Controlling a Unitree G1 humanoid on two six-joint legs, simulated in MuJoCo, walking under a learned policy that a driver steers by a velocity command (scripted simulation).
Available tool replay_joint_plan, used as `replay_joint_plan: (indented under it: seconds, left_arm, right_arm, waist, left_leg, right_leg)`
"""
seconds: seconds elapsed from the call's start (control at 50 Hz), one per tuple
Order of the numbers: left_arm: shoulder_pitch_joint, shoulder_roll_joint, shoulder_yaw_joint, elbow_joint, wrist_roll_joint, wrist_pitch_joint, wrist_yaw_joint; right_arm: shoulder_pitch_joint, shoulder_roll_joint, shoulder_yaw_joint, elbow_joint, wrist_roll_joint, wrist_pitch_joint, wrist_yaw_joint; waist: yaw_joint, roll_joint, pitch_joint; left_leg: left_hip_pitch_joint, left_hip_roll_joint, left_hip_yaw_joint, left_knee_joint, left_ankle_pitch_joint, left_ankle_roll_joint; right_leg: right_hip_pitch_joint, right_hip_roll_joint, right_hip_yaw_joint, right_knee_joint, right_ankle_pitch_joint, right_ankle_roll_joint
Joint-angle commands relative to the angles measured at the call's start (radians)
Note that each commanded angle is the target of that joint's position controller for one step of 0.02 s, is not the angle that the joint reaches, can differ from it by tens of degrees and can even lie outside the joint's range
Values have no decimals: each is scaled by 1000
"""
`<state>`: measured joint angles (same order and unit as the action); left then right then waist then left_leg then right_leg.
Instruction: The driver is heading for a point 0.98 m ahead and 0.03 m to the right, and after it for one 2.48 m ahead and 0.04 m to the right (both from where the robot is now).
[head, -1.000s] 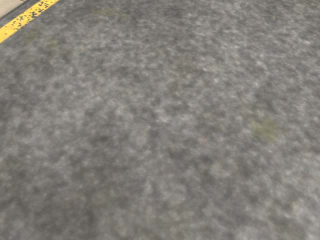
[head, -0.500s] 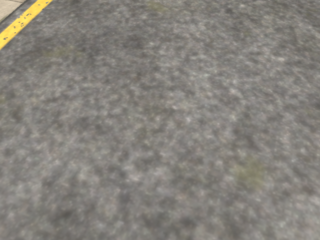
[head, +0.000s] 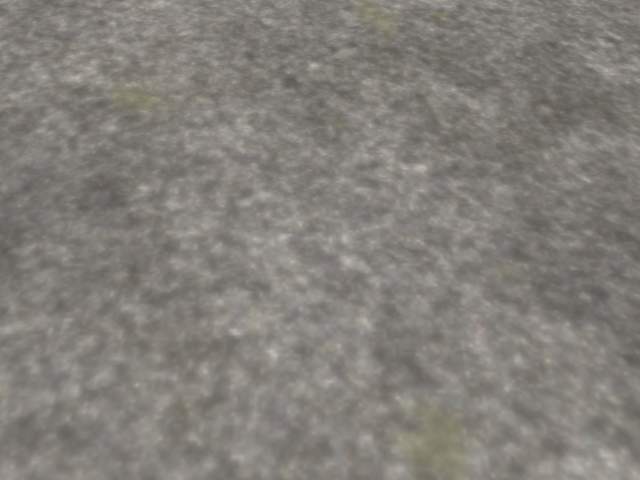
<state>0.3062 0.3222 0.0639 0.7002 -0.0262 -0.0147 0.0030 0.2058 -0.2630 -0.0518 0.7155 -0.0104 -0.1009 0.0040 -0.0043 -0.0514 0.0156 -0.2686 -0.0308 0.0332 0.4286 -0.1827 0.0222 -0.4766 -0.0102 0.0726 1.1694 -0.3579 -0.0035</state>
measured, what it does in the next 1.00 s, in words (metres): walks ahead: right foot, then left foot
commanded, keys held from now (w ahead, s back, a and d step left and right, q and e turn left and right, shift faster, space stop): w+e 0.26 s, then w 0.26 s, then w+q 0.48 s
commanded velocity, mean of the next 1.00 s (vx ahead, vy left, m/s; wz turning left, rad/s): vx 0.50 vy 0.00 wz -0.12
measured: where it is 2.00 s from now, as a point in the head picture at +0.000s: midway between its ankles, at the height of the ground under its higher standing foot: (364, 293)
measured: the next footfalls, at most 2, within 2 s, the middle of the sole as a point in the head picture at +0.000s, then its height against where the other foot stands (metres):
right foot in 0.34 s outside the picture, level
left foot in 0.90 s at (333, 390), level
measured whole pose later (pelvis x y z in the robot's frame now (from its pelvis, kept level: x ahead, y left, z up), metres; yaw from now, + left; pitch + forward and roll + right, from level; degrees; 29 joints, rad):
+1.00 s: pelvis +0.57 -0.09 -0.01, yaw -3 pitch +2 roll +0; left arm 0.28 0.29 0.04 0.77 -0.01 -0.09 0.00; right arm 0.18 -0.30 -0.06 0.71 0.02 -0.07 0.04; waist 0.00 0.00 0.05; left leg -0.44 -0.08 0.01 0.56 -0.17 0.09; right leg -0.30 0.00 0.03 1.18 -0.44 -0.01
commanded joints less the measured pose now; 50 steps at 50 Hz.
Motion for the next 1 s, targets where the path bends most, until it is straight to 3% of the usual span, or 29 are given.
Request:
replay_joint_plan:
  seconds: [0.02,0.08,0.18,0.26,0.3,0.32,0.34,0.36,0.38,0.4,0.42,0.44,0.46,0.5,0.54,0.58,0.66,0.72,0.78,0.82,0.84,0.86,0.88,0.9,0.92,0.94,0.96,0.98,1.0]
  left_arm:
    - [-35,47,18,-102,-3,-4,-8]
    - [-89,31,10,-128,5,-2,-13]
    - [-222,9,-3,-157,4,-19,-41]
    - [-299,23,2,-199,1,-18,-61]
    - [-261,46,16,-204,10,-15,-62]
    - [-166,76,35,-184,14,-12,-58]
    - [-2,122,63,-136,11,-8,-45]
    - [155,202,87,-102,9,2,-23]
    - [111,279,84,-114,8,-9,-24]
    - [130,180,61,-120,9,-21,-31]
    - [86,153,50,-107,15,-33,-34]
    - [25,131,41,-104,14,-39,-34]
    - [-30,102,32,-106,22,-43,-33]
    - [-70,71,21,-110,33,-55,-32]
    - [-68,79,23,-87,27,-69,-28]
    - [-52,90,26,-62,32,-76,-21]
    - [-27,98,26,-22,38,-78,-10]
    - [15,115,32,17,33,-78,-7]
    - [39,119,37,50,24,-62,-3]
    - [29,130,42,58,19,-47,5]
    - [16,145,46,55,19,-40,11]
    - [6,159,49,50,20,-31,20]
    - [-10,160,47,44,20,-20,28]
    - [0,142,36,29,28,-21,39]
    - [117,20,-6,-15,52,-47,20]
    - [57,50,-9,-6,41,-85,2]
    - [-42,106,6,-39,-3,-110,-13]
    - [-94,101,0,-58,-5,-124,-14]
    - [-117,100,4,-59,19,-128,-8]
  right_arm:
    - [23,-117,-32,-24,6,-14,-3]
    - [28,-156,-46,2,4,-16,-4]
    - [52,-191,-51,39,13,0,-9]
    - [95,-227,-62,71,32,20,-8]
    - [106,-253,-69,81,43,31,-11]
    - [102,-264,-70,84,47,37,-14]
    - [104,-243,-59,87,44,39,-16]
    - [127,-176,-30,67,7,31,-15]
    - [235,-73,7,33,-5,8,1]
    - [124,-185,-18,44,35,-12,13]
    - [32,-202,-24,7,62,-22,16]
    - [7,-183,-18,8,49,-26,8]
    - [5,-181,-21,16,27,-24,2]
    - [62,-163,-22,37,23,-2,3]
    - [74,-130,-16,49,18,20,2]
    - [21,-114,-11,37,17,31,1]
    - [-81,-88,0,19,28,23,17]
    - [-161,-79,6,-13,35,19,31]
    - [-209,-81,6,-47,33,17,50]
    - [-204,-89,3,-64,29,17,63]
    - [-176,-104,-5,-67,26,19,66]
    - [-116,-130,-19,-60,24,24,65]
    - [12,-170,-43,-33,24,27,59]
    - [170,-236,-73,-4,27,32,46]
    - [233,-341,-98,-4,34,33,38]
    - [254,-264,-75,-13,37,29,37]
    - [222,-219,-60,-14,28,28,32]
    - [160,-203,-56,-27,28,28,28]
    - [98,-180,-49,-41,28,31,26]
  waist:
    - [-17,166,3]
    - [-21,130,13]
    - [-67,105,37]
    - [-73,111,61]
    - [-31,135,18]
    - [34,136,-40]
    - [121,111,-124]
    - [167,-29,-235]
    - [45,-227,-368]
    - [130,-81,-387]
    - [125,-67,-224]
    - [86,4,-142]
    - [49,10,-92]
    - [-4,-12,-84]
    - [-20,-1,-63]
    - [-6,7,-22]
    - [39,4,24]
    - [77,11,59]
    - [90,18,74]
    - [72,3,57]
    - [50,-18,26]
    - [15,-40,-26]
    - [-59,-31,-100]
    - [-131,28,-197]
    - [-61,279,-325]
    - [-107,226,-425]
    - [-124,178,-294]
    - [-97,99,-189]
    - [-58,46,-110]
  left_leg:
    - [157,277,-244,-250,57,161]
    - [172,294,-153,-277,164,181]
    - [208,265,20,-270,252,139]
    - [311,303,76,-221,364,111]
    - [339,311,102,-105,679,98]
    - [330,299,125,29,815,84]
    - [232,265,156,224,810,57]
    - [-33,216,165,540,387,17]
    - [-378,26,35,851,-415,-31]
    - [-459,57,-116,935,-389,-24]
    - [-524,94,-97,920,-304,-10]
    - [-495,139,-91,846,-217,-5]
    - [-441,164,-89,779,-164,-11]
    - [-341,185,-98,725,-106,-23]
    - [-341,187,-86,668,-62,-47]
    - [-397,192,-88,579,40,-65]
    - [-379,158,-75,334,290,-51]
    - [-381,128,-66,219,342,-30]
    - [-440,110,-60,156,269,3]
    - [-424,83,-26,139,167,33]
    - [-369,53,7,143,109,51]
    - [-279,14,41,153,55,71]
    - [-102,-29,62,122,71,100]
    - [191,28,-65,110,121,153]
    - [597,294,-594,78,-30,351]
    - [703,353,-868,-80,-120,386]
    - [621,327,-721,-108,-123,328]
    - [472,290,-604,-117,-60,296]
    - [324,255,-516,-135,41,278]
  right_leg:
    - [-219,-95,27,-30,56,16]
    - [-258,-110,23,-142,154,32]
    - [-194,-88,-47,-411,378,9]
    - [-173,-61,-97,-518,304,-38]
    - [-53,0,-141,-544,194,-82]
    - [84,40,-161,-577,182,-111]
    - [336,75,-161,-633,253,-146]
    - [658,-99,87,-616,307,-204]
    - [881,-340,651,-760,100,-382]
    - [860,-349,683,-844,12,-364]
    - [738,-313,521,-856,84,-321]
    - [595,-269,401,-862,192,-287]
    - [477,-234,313,-878,309,-269]
    - [366,-203,239,-936,404,-269]
    - [323,-199,165,-979,463,-277]
    - [318,-192,94,-1011,483,-265]
    - [326,-154,-44,-1044,429,-203]
    - [392,-189,-85,-1059,402,-189]
    - [531,-231,-110,-1010,474,-174]
    - [598,-249,-130,-936,656,-153]
    - [615,-246,-146,-870,840,-138]
    - [624,-237,-163,-766,1024,-121]
    - [579,-208,-201,-582,1111,-92]
    - [384,-172,-213,-320,933,-53]
    - [-80,17,-186,84,175,24]
    - [-237,84,13,207,-213,16]
    - [-323,20,52,221,-146,-7]
    - [-317,-25,35,145,-64,-18]
    - [-278,-57,22,50,-18,-12]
